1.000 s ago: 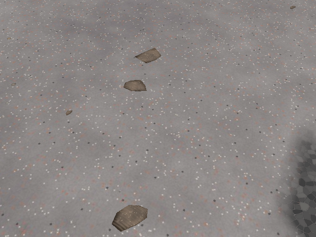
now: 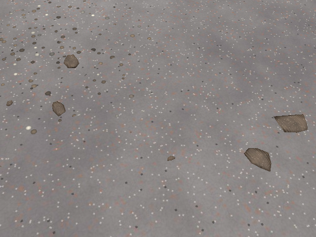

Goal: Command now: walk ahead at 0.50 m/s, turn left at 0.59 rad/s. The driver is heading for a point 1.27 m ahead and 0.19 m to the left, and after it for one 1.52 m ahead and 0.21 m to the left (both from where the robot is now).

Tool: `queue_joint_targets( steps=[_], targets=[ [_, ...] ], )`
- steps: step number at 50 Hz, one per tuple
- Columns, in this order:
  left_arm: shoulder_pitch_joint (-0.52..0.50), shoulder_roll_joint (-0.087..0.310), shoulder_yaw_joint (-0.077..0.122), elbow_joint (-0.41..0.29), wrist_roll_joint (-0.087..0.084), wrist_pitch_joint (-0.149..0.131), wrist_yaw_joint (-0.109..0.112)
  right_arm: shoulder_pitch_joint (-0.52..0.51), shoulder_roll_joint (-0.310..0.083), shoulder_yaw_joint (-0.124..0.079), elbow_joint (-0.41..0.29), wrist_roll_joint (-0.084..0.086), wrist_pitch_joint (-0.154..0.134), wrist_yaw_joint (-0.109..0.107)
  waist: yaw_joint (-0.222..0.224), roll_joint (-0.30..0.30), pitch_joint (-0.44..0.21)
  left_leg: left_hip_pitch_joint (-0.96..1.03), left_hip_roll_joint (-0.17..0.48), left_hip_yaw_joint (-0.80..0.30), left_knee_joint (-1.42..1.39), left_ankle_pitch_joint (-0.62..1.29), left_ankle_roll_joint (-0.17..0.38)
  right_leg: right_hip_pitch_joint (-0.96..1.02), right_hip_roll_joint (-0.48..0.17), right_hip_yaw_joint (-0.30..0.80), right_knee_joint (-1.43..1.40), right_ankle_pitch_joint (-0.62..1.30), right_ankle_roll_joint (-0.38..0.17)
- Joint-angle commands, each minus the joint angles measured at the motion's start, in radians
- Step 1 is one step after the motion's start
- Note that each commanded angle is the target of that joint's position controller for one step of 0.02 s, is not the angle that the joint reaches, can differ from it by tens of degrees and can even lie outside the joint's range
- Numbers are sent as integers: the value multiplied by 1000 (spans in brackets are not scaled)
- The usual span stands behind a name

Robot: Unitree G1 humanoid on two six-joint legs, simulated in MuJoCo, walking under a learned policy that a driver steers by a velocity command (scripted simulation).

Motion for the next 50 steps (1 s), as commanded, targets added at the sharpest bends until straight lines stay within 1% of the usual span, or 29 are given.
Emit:
queue_joint_targets(
  steps=[1, 4, 7, 11, 15, 16, 17, 18, 19, 20, 21, 22, 23, 25, 28, 32, 35, 37, 39, 41, 42, 43, 44, 45, 46, 47, 48, 49, 50],
  targets=[
    [8, 97, 27, -64, 16, -3, 1, -5, -147, -39, -87, -6, -27, -18, 22, 71, -137, 222, 243, -345, -281, 202, 194, -163, -37, 43, -85, 101, 16],
    [-83, 66, 16, -93, 24, 10, 4, 44, -171, -48, -67, 5, -29, -38, 2, 53, -91, 201, 214, -282, -297, 263, 186, -197, -6, 37, -276, 237, 60],
    [-179, 42, 4, -119, 15, 4, -5, 77, -173, -51, -49, 9, -22, -50, -31, 91, -60, 168, 171, -243, -291, 179, 144, -143, 38, 33, -499, 400, 70],
    [-259, 56, 3, -155, 4, -10, -21, 125, -177, -56, -15, 17, -16, -52, -61, 106, -33, 180, 192, -296, -253, 118, 120, -82, 67, 45, -631, 459, 50],
    [-206, 100, 22, -150, 2, -27, -28, 116, -169, -60, -5, 16, 2, -62, -27, 147, -43, 263, 226, -383, -144, 169, 95, -7, 74, 57, -682, 324, 8],
    [-144, 113, 32, -133, 3, -32, -24, 104, -162, -58, -9, 15, 7, -61, 5, 161, -68, 261, 210, -387, -90, 236, 82, 80, 86, 34, -704, 297, -10],
    [-36, 141, 49, -108, 11, -37, -18, 89, -133, -46, -18, 12, 9, -57, 60, 146, -144, 231, 149, -354, 44, 300, 52, 254, 70, 32, -726, 310, -41],
    [123, 192, 61, -96, 26, -36, -10, 88, -81, -23, -43, -5, 9, -53, 123, 54, -306, 97, 84, -287, 318, 155, 13, 537, -89, 186, -690, 246, -100],
    [205, 261, 78, -64, 32, -22, -12, 247, -5, -2, -68, 24, -1, -50, 45, -307, -430, -285, -59, -184, 658, -388, -61, 870, -314, 675, -788, 28, -265],
    [184, 166, 57, -74, 5, -19, -18, 246, -111, -16, -39, 39, -3, -55, 66, -227, -376, -410, 17, -214, 796, -393, -69, 842, -331, 777, -853, -188, -255],
    [136, 103, 40, -87, 2, -11, -12, 130, -172, -33, -47, 34, 1, -53, 92, -130, -241, -442, 56, -190, 819, -298, -73, 714, -291, 606, -872, -178, -210],
    [86, 88, 33, -91, 12, -3, -8, 65, -173, -35, -60, 22, 5, -56, 78, -58, -163, -409, 96, -153, 795, -223, -77, 581, -252, 468, -882, -50, -183],
    [59, 69, 27, -82, 17, 1, -6, 20, -161, -37, -74, 10, 4, -53, 64, -47, -103, -387, 124, -149, 748, -177, -76, 477, -213, 372, -903, 65, -177],
    [54, 56, 22, -65, 24, -7, -2, 33, -117, -32, -79, 21, 11, -42, 33, -87, -84, -311, 158, -140, 691, -135, -71, 383, -168, 255, -950, 166, -172],
    [81, 82, 29, -28, 11, -20, -6, 2, -59, -15, -95, 16, 16, -39, 24, -63, -59, -333, 160, -129, 581, -115, -76, 355, -174, 171, -1003, 270, -212],
    [89, 116, 34, -5, 1, -12, -6, -91, -43, 1, -113, 7, -1, -24, 39, -39, -43, -339, 159, -90, 348, 72, -82, 383, -151, 49, -1025, 390, -209],
    [139, 136, 33, 20, -11, 1, -3, -203, -24, 14, -135, 8, -19, -5, 82, -36, -20, -276, 141, -20, 177, 181, -79, 390, -129, -15, -1020, 406, -185],
    [187, 152, 35, 43, -17, 13, -3, -260, -28, 15, -155, 15, -23, 4, 100, -43, -6, -268, 129, -4, 114, 173, -70, 439, -154, -12, -1009, 414, -180],
    [211, 166, 37, 63, -23, 28, -2, -286, -47, 9, -172, 16, -24, 11, 90, -58, 1, -260, 114, 3, 66, 112, -46, 504, -187, -7, -978, 476, -167],
    [200, 186, 40, 71, -28, 41, 3, -223, -82, -9, -160, 8, -25, 12, 31, -78, -44, -135, 73, 33, 17, 64, -11, 537, -189, -32, -871, 708, -144],
    [185, 184, 37, 72, -30, 47, 7, -100, -113, -29, -122, 3, -23, 8, -44, -69, -118, 48, 43, 58, -27, 103, 17, 507, -157, -74, -725, 838, -120],
    [188, 154, 23, 65, -18, 45, 12, 54, -165, -56, -74, 0, -17, -3, -112, -50, -218, 302, 68, 23, -5, 130, 46, 380, -113, -109, -525, 777, -85],
    [246, 55, -12, 22, 11, 30, 6, 186, -274, -78, -60, -21, -10, -19, -117, 158, -380, 695, 338, -367, 12, 98, 175, 14, -2, -136, -130, 359, -23],
    [262, 38, -23, 31, 4, 9, -1, 193, -251, -68, -54, -4, -10, -16, -98, 264, -492, 770, 461, -732, -158, -21, 271, -174, 104, 2, 91, -223, -5],
    [185, 133, 5, 12, -27, -3, -8, 141, -185, -45, -57, -2, -15, -10, -105, 182, -358, 671, 426, -632, -187, -79, 225, -277, 41, 61, 159, -198, -19],
    [113, 130, 4, -11, -40, -9, -10, 80, -152, -34, -58, -2, -20, -10, -83, 151, -235, 532, 380, -482, -202, -34, 194, -296, -2, 37, 131, -116, -29],
    [91, 115, 3, -11, -26, -6, -6, 25, -124, -25, -54, -4, -24, -6, -48, 96, -158, 397, 333, -380, -233, 45, 174, -264, -35, 25, 65, -43, -25],
    [102, 111, 8, -3, -11, 3, -4, -16, -96, -18, -55, -8, -32, -3, -13, 104, -125, 301, 300, -313, -267, 108, 159, -204, -63, 35, 6, 11, -18],
    [126, 93, 6, 6, -8, 16, -5, -38, -92, -17, -53, -12, -37, -2, 14, 115, -114, 237, 284, -280, -302, 128, 158, -147, -71, 37, -17, 46, -8]
  ],
)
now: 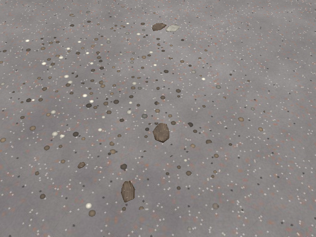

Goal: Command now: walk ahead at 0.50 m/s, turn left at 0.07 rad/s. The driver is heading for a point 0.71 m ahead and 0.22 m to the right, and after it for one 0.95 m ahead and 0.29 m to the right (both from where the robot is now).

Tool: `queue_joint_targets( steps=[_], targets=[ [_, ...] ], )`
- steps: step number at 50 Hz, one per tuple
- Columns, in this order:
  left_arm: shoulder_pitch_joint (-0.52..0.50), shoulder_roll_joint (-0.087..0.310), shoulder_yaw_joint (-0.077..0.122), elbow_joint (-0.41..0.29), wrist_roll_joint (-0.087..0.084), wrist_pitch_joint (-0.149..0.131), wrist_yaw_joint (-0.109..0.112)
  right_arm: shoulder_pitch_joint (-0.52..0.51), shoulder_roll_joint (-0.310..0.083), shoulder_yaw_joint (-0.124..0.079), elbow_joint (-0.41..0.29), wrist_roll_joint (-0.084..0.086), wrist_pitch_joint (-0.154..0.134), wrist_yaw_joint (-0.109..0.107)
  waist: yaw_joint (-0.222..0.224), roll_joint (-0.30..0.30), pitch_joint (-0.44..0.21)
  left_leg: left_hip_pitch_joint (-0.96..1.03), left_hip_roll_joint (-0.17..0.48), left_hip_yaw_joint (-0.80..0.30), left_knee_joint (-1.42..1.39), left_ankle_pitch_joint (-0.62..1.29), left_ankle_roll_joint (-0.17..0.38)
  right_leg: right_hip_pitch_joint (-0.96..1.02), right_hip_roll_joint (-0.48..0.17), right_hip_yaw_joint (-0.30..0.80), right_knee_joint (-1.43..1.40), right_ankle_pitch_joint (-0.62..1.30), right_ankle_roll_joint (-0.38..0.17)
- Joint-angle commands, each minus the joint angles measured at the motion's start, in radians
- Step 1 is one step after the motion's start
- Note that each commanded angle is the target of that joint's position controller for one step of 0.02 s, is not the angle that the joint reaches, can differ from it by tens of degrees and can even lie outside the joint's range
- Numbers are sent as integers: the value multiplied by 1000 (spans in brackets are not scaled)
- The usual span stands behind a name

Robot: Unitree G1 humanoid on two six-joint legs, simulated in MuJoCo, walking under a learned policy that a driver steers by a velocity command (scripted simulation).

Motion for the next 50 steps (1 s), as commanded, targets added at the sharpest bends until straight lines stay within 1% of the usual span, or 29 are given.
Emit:
queue_joint_targets(
  steps=[1, 3, 6, 10, 14, 16, 17, 18, 19, 20, 21, 22, 23, 24, 25, 27, 29, 31, 35, 38, 40, 42, 43, 44, 45, 46, 47, 48, 50],
  targets=[
    [18, 73, 20, -58, 10, 2, 3, 28, -111, -36, -33, -4, -29, -1, 0, 114, -83, 194, 255, -296, -297, 138, 195, -186, -74, 48, -18, 97, 13],
    [-9, 56, 17, -67, 16, 17, 8, 35, -129, -41, -11, -1, -42, -4, 11, 99, -53, 162, 250, -241, -332, 192, 204, -210, -75, 46, -86, 157, 32],
    [-116, 43, 11, -97, 25, 16, 5, 70, -145, -46, 23, 0, -42, -16, -15, 77, -14, 174, 228, -171, -355, 198, 187, -254, -69, 45, -277, 322, 48],
    [-237, 24, -3, -122, 13, 3, -14, 120, -180, -54, 64, 4, -36, -27, -64, 81, 14, 199, 219, -90, -366, 149, 151, -198, -25, 6, -500, 491, 37],
    [-310, 41, -1, -162, 4, 3, -34, 165, -186, -62, 117, 9, -25, -32, -85, 73, 38, 348, 283, -55, -326, 163, 126, -245, -7, 26, -574, 430, -12],
    [-309, 53, 3, -176, 6, 2, -44, 159, -193, -68, 128, 12, -14, -38, -74, 81, 30, 418, 305, -34, -270, 270, 105, -242, 10, 12, -589, 339, -44],
    [-280, 65, 10, -176, 9, 2, -47, 145, -200, -70, 128, 12, -7, -42, -54, 95, 6, 437, 302, -15, -215, 420, 89, -189, 34, -13, -592, 294, -61],
    [-211, 86, 23, -163, 11, 4, -46, 129, -209, -71, 124, 10, 1, -47, -16, 109, -46, 442, 287, 13, -114, 609, 68, -82, 72, -51, -597, 270, -80],
    [-73, 126, 50, -124, 11, 7, -40, 121, -199, -66, 116, 5, 12, -54, 51, 93, -130, 399, 241, 64, 77, 726, 36, 110, 122, -82, -617, 285, -105],
    [89, 203, 81, -94, 7, 13, -29, 143, -174, -51, 91, -13, 13, -66, 105, 0, -241, 196, 195, 93, 367, 529, -8, 399, 21, 96, -600, 331, -160],
    [132, 295, 100, -92, -1, 15, -27, 251, -48, -9, 53, -32, -13, -48, 26, -259, -340, -260, -15, 42, 732, -235, -90, 750, -217, 649, -704, 127, -363],
    [146, 206, 76, -101, -7, 12, -28, 185, -113, -16, 64, 0, -48, -34, 84, -174, -401, -396, -19, -143, 857, -397, -77, 820, -242, 817, -836, -17, -373],
    [100, 168, 66, -111, 2, 7, -23, 93, -163, -28, 33, 34, -71, -23, 95, -130, -268, -472, 32, -157, 866, -323, -54, 730, -219, 682, -852, 24, -328],
    [50, 149, 62, -127, 6, 5, -19, 37, -158, -23, 19, 29, -84, -27, 75, -35, -195, -453, 75, -146, 808, -244, -42, 603, -180, 573, -851, 111, -299],
    [-2, 122, 54, -139, 10, 5, -16, 4, -159, -28, 13, 4, -88, -34, 43, 11, -129, -407, 104, -139, 718, -197, -46, 467, -149, 489, -864, 230, -282],
    [-43, 98, 44, -164, 24, 7, -8, 18, -153, -35, 6, -14, -72, -37, -10, -20, -105, -299, 125, -144, 629, -158, -61, 330, -110, 421, -902, 368, -282],
    [-36, 111, 50, -169, 17, 7, 2, 26, -125, -30, 2, -17, -53, -37, -26, -24, -85, -278, 124, -124, 542, -141, -87, 255, -94, 367, -926, 429, -289],
    [-13, 141, 60, -166, 11, 7, 16, -35, -103, -22, -19, -18, -44, -40, -13, -21, -54, -284, 110, -107, 417, -35, -113, 203, -69, 316, -943, 446, -276],
    [42, 146, 64, -155, 1, 22, 33, -180, -71, -9, -52, -9, -52, -29, 43, -46, -34, -176, 50, -95, 136, 232, -127, 137, 0, 257, -925, 356, -208],
    [95, 143, 66, -140, -5, 34, 37, -245, -90, -14, -73, 6, -61, -17, 64, -55, -32, -141, 25, -115, 48, 248, -121, 189, -23, 323, -876, 296, -194],
    [104, 137, 66, -141, -4, 41, 40, -244, -115, -24, -75, 8, -70, -11, 52, -67, -36, -127, 23, -137, 2, 186, -102, 259, -47, 387, -816, 280, -181],
    [84, 136, 69, -149, 1, 47, 41, -180, -137, -37, -60, 10, -78, -11, 9, -96, -50, -42, 24, -127, -32, 117, -68, 283, -53, 425, -746, 319, -161],
    [72, 111, 61, -157, 4, 47, 39, -92, -159, -50, -37, 4, -82, -17, -37, -91, -96, 96, 34, -117, -68, 120, -37, 261, -13, 405, -661, 364, -136],
    [63, 58, 40, -175, 15, 43, 33, 43, -203, -65, -23, -13, -86, -25, -102, -30, -220, 334, 163, -224, -36, 84, 25, 168, 40, 341, -434, 308, -103],
    [185, -8, 19, -201, -3, 33, 33, 159, -290, -88, 4, -27, -72, -29, -80, 235, -372, 697, 392, -615, -74, -90, 181, -163, 187, 188, -103, -32, -28],
    [200, 59, 24, -203, -13, 28, 34, 173, -231, -78, 17, -1, -62, -21, -79, 317, -357, 703, 465, -839, -154, -316, 213, -334, 129, 172, 68, -217, -13],
    [118, 136, 45, -200, -14, 32, 33, 121, -157, -58, 3, 4, -58, -23, -100, 195, -213, 579, 420, -711, -178, -362, 168, -382, 81, 179, 130, -133, -7],
    [52, 140, 49, -212, -5, 39, 34, 73, -132, -48, -2, -4, -51, -25, -92, 123, -128, 461, 375, -567, -189, -256, 134, -366, 48, 141, 133, -57, 1],
    [2, 115, 56, -234, 6, 46, 28, 7, -91, -32, 9, -16, -48, -27, -51, 118, -25, 281, 304, -376, -234, 2, 115, -307, 1, 130, 56, 22, 12]
  ],
)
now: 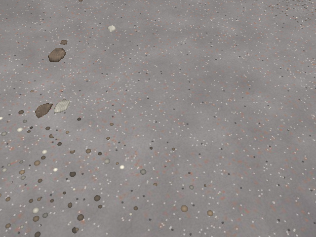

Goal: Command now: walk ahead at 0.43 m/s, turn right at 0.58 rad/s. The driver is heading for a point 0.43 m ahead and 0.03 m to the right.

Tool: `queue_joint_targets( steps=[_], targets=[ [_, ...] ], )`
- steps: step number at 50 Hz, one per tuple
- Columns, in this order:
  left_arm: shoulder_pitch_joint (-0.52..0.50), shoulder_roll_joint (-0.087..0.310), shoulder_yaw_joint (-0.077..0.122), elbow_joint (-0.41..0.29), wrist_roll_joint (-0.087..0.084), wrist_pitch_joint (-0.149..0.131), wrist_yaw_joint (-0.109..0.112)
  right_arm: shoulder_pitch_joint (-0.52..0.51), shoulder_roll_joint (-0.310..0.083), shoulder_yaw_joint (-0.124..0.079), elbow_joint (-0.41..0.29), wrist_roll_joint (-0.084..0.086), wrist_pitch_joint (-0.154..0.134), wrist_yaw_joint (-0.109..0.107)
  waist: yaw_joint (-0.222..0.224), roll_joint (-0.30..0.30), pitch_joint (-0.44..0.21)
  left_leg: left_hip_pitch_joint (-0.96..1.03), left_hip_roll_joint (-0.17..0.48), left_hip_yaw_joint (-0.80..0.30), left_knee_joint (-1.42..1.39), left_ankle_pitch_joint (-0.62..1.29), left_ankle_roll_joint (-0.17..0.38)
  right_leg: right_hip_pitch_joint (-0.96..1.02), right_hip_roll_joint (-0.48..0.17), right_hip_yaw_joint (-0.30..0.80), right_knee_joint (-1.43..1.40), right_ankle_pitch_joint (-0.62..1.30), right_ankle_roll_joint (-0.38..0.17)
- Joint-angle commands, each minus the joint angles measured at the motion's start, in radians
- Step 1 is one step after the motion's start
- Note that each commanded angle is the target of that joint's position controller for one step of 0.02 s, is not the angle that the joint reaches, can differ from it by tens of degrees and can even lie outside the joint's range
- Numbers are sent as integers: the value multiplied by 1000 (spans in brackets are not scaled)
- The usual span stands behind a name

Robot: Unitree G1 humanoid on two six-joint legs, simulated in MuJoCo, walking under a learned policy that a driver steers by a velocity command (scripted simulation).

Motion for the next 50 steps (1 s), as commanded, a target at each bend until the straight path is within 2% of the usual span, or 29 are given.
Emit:
queue_joint_targets(
  steps=[1, 2, 4, 6, 9, 11, 13, 15, 16, 17, 18, 19, 20, 21, 22, 23, 25, 28, 31, 33, 34, 35, 36, 37, 38, 39, 41, 43, 50],
  targets=[
    [-57, 99, 35, -110, 1, -4, -4, 46, -96, -27, -21, -10, -2, -6, -40, 150, 17, 226, 286, -274, -250, 145, 150, -288, -121, 22, 26, 66, 24],
    [-49, 76, 32, -115, 1, 5, -4, 37, -101, -29, -15, -7, -4, -4, -27, 154, 15, 200, 281, -212, -248, 308, 160, -267, -120, 2, 0, 59, 35],
    [-71, 49, 26, -142, 9, 16, -4, 25, -138, -42, 1, -2, -4, -7, -15, 147, 4, 191, 287, -118, -247, 531, 180, -267, -121, -24, -89, 95, 59],
    [-88, 34, 18, -152, 12, 19, -12, 8, -166, -52, 11, 3, 9, -15, -17, 141, -27, 200, 277, -35, -244, 585, 178, -231, -124, -50, -206, 211, 64],
    [-155, 30, 16, -170, 14, 16, -35, 4, -179, -53, 28, 12, 31, -28, -41, 132, -46, 203, 253, 65, -231, 559, 150, -136, -103, -93, -387, 388, 46],
    [-198, 43, 22, -193, 14, 18, -50, 21, -194, -57, 43, 24, 40, -29, -52, 128, -47, 242, 265, 83, -199, 531, 136, -112, -93, -103, -465, 398, 26],
    [-213, 68, 35, -215, 17, 24, -61, 21, -215, -64, 50, 39, 49, -29, -44, 132, -47, 280, 289, 85, -136, 542, 122, -92, -80, -116, -516, 331, -2],
    [-150, 101, 55, -211, 21, 28, -62, 5, -226, -71, 46, 55, 57, -31, 0, 128, -74, 288, 278, 107, 13, 631, 93, 9, -34, -151, -602, 301, -44],
    [-59, 134, 75, -186, 24, 25, -52, 27, -200, -63, 52, 53, 59, -30, 41, 80, -123, 242, 229, 133, 174, 595, 60, 161, 3, -156, -684, 397, -78],
    [12, 223, 97, -190, 28, 27, -27, 83, -164, -46, 44, 14, 55, -24, 59, -87, -200, 45, 159, 155, 443, 257, -9, 398, -155, 55, -691, 833, -154],
    [-46, 292, 88, -229, 47, 24, -12, 178, -86, -10, 17, -31, 52, -9, -35, -275, -323, -274, 3, 79, 793, -574, -78, 635, -444, 462, -649, 1160, -392],
    [-38, 198, 66, -243, 42, 20, -20, 128, -174, -25, 44, -1, 55, 1, 50, -118, -445, -271, 31, -94, 866, -525, -74, 594, -434, 465, -711, 955, -408],
    [-93, 158, 50, -237, 36, 14, -25, 59, -192, -31, 27, 30, 66, 1, 38, -70, -327, -315, 69, -86, 850, -452, -65, 506, -383, 346, -727, 844, -352],
    [-130, 122, 40, -221, 22, 14, -24, 39, -171, -26, 31, 24, 78, -9, 15, -7, -242, -317, 101, -79, 769, -395, -66, 406, -323, 269, -745, 716, -286],
    [-165, 107, 32, -217, 19, 19, -21, 23, -170, -27, 36, 12, 92, -21, -3, -4, -186, -280, 116, -79, 701, -353, -73, 301, -290, 230, -772, 630, -253],
    [-196, 121, 33, -216, 29, 22, -18, 40, -169, -29, 41, 11, 105, -25, -33, -34, -158, -196, 109, -63, 666, -311, -82, 189, -259, 188, -800, 608, -244],
    [-228, 124, 34, -212, 45, 21, -12, 87, -142, -22, 59, 9, 116, -31, -58, -68, -153, -105, 90, -42, 568, -271, -97, 106, -229, 134, -823, 603, -244],
    [-235, 111, 32, -190, 43, 19, -4, 71, -107, -8, 63, 4, 121, -38, -41, -78, -163, -36, 93, -45, 398, -211, -99, 92, -217, 111, -827, 504, -235],
    [-226, 98, 24, -161, 46, 25, -4, 37, -113, -8, 60, 8, 122, -34, -19, -93, -143, 19, 87, -43, 275, -157, -87, 77, -221, 139, -837, 301, -221],
    [-240, 75, 11, -145, 40, 28, -8, 51, -100, -6, 69, 3, 117, -26, -41, -82, -116, 105, 71, -19, 118, -71, -63, 41, -200, 139, -819, 157, -184],
    [-227, 49, 1, -131, 38, 28, -10, 65, -90, -3, 76, -8, 114, -20, -53, -66, -103, 168, 66, -12, 16, -8, -45, 14, -175, 129, -806, 84, -143],
    [-183, 19, -10, -108, 45, 23, -12, 69, -110, -3, 72, -24, 109, -17, -44, -22, -90, 214, 122, -79, -45, 57, -18, -16, -133, 108, -773, 21, -84],
    [-129, 19, -9, -99, 57, 18, -15, 48, -184, -14, 55, -28, 107, -22, 13, 114, -65, 189, 228, -178, -72, 108, 30, -35, -54, 37, -687, -29, -32],
    [-132, 3, -9, -102, 53, 18, -12, 0, -158, -10, 74, -25, 105, -17, 40, 245, -54, 3, 239, -210, -134, -154, 76, 100, -16, -43, -672, 69, 5],
    [-181, 35, -3, -96, 56, 23, -7, -45, -104, 5, 55, -28, 97, -12, 21, 213, -13, -69, 192, -186, -166, -285, 49, 171, -28, -31, -665, 148, 14],
    [-206, 42, 3, -97, 52, 28, -2, -40, -95, 9, 64, -29, 88, -11, 10, 201, -7, -85, 168, -159, -165, -310, 19, 198, -33, -27, -661, 185, 7],
    [-189, 49, 7, -79, 52, 40, 5, -17, -107, 9, 77, -16, 72, -11, 1, 163, 7, -56, 137, -121, -138, -243, -7, 192, -49, 0, -679, 206, -11],
    [-183, 37, 6, -61, 47, 35, 6, 26, -107, 11, 95, -7, 66, -18, -15, 111, -4, 0, 124, -101, -101, -164, -8, 175, -55, 6, -690, 237, -18],
    [-168, 21, 11, 3, 37, 28, 13, 48, -92, 17, 129, -2, 71, -23, -32, 37, -46, 77, 103, -75, -59, 4, 4, 210, -62, 7, -680, 390, -4]
  ],
)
